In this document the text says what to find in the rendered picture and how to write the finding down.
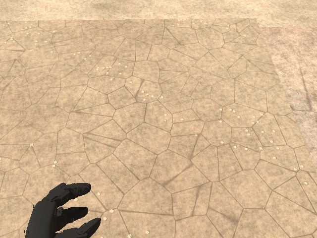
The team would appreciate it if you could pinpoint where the left robot hand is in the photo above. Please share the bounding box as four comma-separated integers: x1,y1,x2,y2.
24,182,101,238

